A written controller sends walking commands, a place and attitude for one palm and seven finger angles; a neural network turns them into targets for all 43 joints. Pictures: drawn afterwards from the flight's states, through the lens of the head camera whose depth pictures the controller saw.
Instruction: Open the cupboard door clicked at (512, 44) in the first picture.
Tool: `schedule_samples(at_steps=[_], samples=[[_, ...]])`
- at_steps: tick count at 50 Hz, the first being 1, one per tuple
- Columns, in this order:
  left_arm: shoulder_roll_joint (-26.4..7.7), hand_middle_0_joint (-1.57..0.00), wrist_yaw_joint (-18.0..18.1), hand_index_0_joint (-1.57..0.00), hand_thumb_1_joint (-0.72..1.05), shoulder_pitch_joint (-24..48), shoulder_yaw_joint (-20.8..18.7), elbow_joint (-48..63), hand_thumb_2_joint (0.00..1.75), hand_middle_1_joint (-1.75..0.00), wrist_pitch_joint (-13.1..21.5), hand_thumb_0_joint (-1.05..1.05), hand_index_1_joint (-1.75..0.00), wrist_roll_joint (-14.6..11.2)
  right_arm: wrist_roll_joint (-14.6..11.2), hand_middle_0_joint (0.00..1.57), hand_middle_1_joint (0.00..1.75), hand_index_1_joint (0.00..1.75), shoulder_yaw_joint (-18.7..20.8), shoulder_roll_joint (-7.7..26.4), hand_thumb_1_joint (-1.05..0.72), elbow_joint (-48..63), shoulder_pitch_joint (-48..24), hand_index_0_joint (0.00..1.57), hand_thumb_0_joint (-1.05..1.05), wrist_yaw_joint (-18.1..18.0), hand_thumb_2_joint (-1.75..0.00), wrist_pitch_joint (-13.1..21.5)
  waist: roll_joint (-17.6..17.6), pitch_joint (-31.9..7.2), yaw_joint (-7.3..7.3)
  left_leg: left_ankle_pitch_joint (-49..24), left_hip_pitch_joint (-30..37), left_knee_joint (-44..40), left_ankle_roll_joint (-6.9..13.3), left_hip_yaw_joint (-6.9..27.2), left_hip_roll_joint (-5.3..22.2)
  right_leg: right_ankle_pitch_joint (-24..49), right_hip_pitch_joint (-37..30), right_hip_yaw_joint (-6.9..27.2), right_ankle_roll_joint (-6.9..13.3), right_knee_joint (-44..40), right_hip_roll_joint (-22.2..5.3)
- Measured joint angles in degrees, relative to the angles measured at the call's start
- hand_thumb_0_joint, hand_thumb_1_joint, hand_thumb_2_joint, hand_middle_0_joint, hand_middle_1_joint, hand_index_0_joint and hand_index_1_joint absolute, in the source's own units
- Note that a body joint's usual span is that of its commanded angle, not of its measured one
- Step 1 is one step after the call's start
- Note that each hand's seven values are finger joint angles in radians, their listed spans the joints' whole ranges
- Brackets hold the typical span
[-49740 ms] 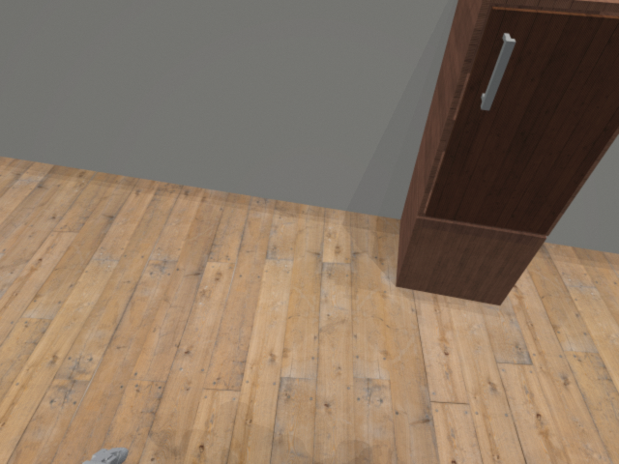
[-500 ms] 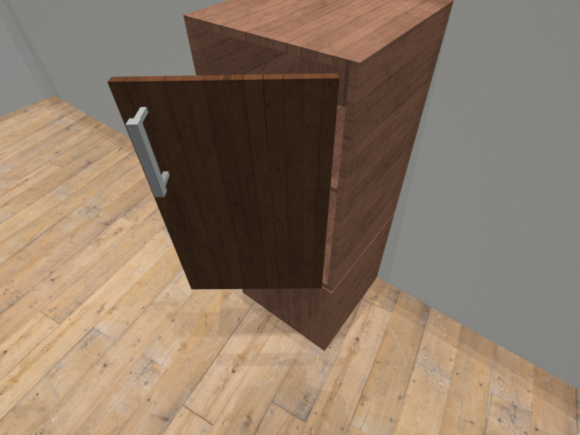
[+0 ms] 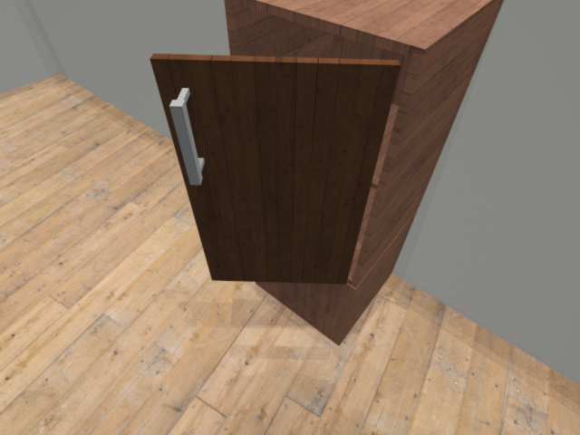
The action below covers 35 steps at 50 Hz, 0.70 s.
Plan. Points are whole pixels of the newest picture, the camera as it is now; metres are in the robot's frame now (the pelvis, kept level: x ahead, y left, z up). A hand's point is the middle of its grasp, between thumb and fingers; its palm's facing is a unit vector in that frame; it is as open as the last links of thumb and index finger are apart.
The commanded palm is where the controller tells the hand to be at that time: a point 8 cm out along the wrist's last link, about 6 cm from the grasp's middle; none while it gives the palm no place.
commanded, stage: look again from close up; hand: left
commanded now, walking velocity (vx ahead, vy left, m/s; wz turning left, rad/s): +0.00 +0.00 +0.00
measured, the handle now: (190, 138) +0.51 +0.21 +0.14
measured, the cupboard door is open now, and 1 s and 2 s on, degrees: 38 38 38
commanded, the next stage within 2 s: raise the hand with hooked fingers in 0.30 s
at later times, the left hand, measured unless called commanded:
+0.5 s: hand out of the picture +0.12 +0.23 -0.10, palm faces +0.17 -0.95 -0.25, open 7.4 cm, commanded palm +0.10 +0.27 -0.05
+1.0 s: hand (119, 408) +0.14 +0.22 +0.03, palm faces +0.18 -0.98 -0.09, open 9.7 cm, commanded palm +0.13 +0.29 +0.02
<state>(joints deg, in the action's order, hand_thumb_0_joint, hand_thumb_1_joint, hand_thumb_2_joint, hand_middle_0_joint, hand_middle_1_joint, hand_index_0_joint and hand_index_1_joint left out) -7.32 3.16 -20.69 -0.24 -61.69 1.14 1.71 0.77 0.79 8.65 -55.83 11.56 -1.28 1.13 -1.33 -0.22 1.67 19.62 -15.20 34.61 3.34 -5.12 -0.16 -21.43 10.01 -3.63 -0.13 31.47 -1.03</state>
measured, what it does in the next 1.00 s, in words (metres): steps on the spot: right foot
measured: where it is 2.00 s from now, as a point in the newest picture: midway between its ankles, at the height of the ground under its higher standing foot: outside the picture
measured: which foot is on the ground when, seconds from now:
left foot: down 0.00-1.00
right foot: down 0.00-0.44, up 0.46-0.58, down 0.60-1.00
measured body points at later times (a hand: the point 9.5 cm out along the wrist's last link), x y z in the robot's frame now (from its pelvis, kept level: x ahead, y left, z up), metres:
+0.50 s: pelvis -0.01 +0.03 +0.01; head +0.01 +0.04 +0.46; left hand +0.11 +0.28 -0.08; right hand +0.01 -0.20 -0.13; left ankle -0.01 +0.08 -0.73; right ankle -0.05 -0.11 -0.71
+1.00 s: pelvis -0.04 -0.04 -0.05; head -0.02 -0.02 +0.40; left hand +0.13 +0.27 +0.03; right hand +0.20 -0.25 -0.09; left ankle -0.01 +0.08 -0.73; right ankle +0.00 -0.08 -0.73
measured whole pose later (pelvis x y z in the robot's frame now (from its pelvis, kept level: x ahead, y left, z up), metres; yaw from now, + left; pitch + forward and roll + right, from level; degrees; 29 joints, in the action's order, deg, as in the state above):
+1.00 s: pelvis -0.04 -0.04 -0.05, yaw +7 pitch +7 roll -2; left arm -17.4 -19.2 -19.4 -14.9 -3.3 26.4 -18.8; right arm -2.5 -1.2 16.0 -32.4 11.3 -4.1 15.7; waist 0.0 -5.3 2.5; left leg 25.6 -39.3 58.0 0.7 2.7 -0.5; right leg -25.0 36.3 -10.5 6.1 53.5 3.5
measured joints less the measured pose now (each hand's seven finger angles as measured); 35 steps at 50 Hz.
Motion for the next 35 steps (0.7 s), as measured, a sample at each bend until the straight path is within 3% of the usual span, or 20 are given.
schedule_samples(at_steps=[10, 21, 22, 23, 25, 28, 30, 32, 35], samples=[[-3.14, -0.2, -0.36, -0.19, 0.91, 5.41, -0.14, 3.13, 0.9, -0.3, -1.15, 0.0, -0.3, -0.27, 0.38, 0.2, 0.3, 0.3, -0.91, 1.21, -0.95, -0.71, 0.93, 0.2, -0.02, -0.35, -0.9, -0.04, 1.08, 0.93, -0.41, -2.35, 1.85, -5.07, 2.6, -2.58, -3.17, 1.02, 0.57, 2.45, -1.04, -0.97, -3.01], [-3.74, -0.2, -0.37, -0.19, 0.91, 7.4, 0.51, 2.27, 0.9, -0.3, -1.89, 0.0, -0.3, -0.57, 0.14, 0.2, 0.29, 0.3, -1.69, 1.53, -0.91, -4.35, 4.08, 0.2, 0.0, -0.17, -0.9, -0.93, 2.19, 2.86, -1.83, -3.66, 3.04, -7.21, 3.0, -3.11, -3.72, 2.26, -0.24, 3.01, -1.69, -2.57, -3.46], [-3.44, -0.2, -0.52, -0.2, 0.91, 4.5, -1.66, 11.32, 0.9, -0.3, -5.62, 0.0, -0.3, -2.13, -0.46, 0.2, 0.3, 0.3, -1.35, 1.28, -0.91, -2.19, 5.46, 0.2, 0.0, 0.22, -0.9, -0.33, 2.47, 2.54, -2.38, -3.67, 2.03, -6.72, 2.8, -2.74, -3.67, 2.45, 0.83, 2.67, -1.67, -1.75, -3.44], [-3.53, -0.2, -0.03, -0.2, 0.91, 0.92, -3.17, 22.71, 0.9, -0.3, -6.88, 0.01, -0.3, -2.83, -0.88, 0.2, 0.3, 0.3, -1.45, 0.87, -0.91, -0.1, 7.2, 0.2, 0.0, -0.12, -0.9, 2.46, 3.26, 2.22, -2.39, -4.11, 1.81, -7.32, 2.44, -2.63, -3.9, 2.18, 2.63, 3.06, -0.91, 1.29, -3.34], [-4.6, -0.21, 2.59, -0.2, 0.9, -3.21, -3.78, 39.59, 0.9, -0.31, -3.96, 0.01, -0.31, -4.07, -1.53, 0.2, 0.3, 0.3, -1.45, 0.27, -0.91, 1.83, 9.68, 0.2, 0.0, -1.06, -0.9, 8.42, 4.31, 0.62, -2.37, -5.8, 2.28, -9.88, 1.0, -1.92, -4.41, 1.39, 6.05, 3.37, 0.14, 8.23, -2.57], [-5.05, -0.2, 2.92, -0.2, 0.87, -1.77, -4.62, 54.0, 0.88, -0.33, 0.17, 0.01, -0.33, -7.45, -2.05, 0.2, 0.3, 0.3, -0.39, 0.98, -0.9, 5.96, 10.41, 0.2, 0.01, -0.45, -0.9, 12.19, 3.37, -1.09, -3.45, -6.84, 0.76, -9.19, 0.61, 0.3, -4.65, 0.41, 8.75, 1.47, 0.87, 9.18, -1.06], [-5.63, -0.21, -0.05, -0.2, 0.84, 1.09, -6.9, 57.18, 0.87, -0.35, 6.37, 0.01, -0.35, -9.16, -1.8, 0.2, 0.3, 0.3, -0.12, 1.99, -0.9, 9.27, 8.77, 0.2, 0.01, 0.15, -0.9, 12.91, 3.72, -2.19, -3.82, -4.99, -3.2, -3.92, 0.65, 0.03, -4.97, 2.42, 11.02, 0.65, 1.55, 5.07, -0.53], [-5.94, -0.21, -4.64, -0.2, 0.8, 3.4, -9.81, 55.61, 0.86, -0.37, 13.38, 0.01, -0.37, -11.5, -1.46, 0.2, 0.3, 0.3, -0.02, 3.34, -0.9, 11.96, 5.77, 0.2, 0.01, 0.48, -0.9, 12.45, 3.47, -3.89, -4.3, -2.0, -8.6, 3.13, 0.77, -0.66, -4.26, 3.74, 15.93, 1.03, 2.73, 9.18, 0.19], [-6.67, -0.21, -14.43, -0.21, 0.75, 4.38, -13.16, 49.87, 0.83, -0.4, 21.63, 0.0, -0.41, -16.08, -1.91, 0.2, 0.3, 0.3, 0.61, 5.06, -0.9, 16.31, 2.13, 0.2, 0.01, 0.87, -0.9, 11.64, 2.5, -6.76, -4.58, 1.42, -16.35, 11.79, -0.03, -0.43, -2.55, 0.59, 23.21, 0.36, 3.41, 16.7, 1.35]])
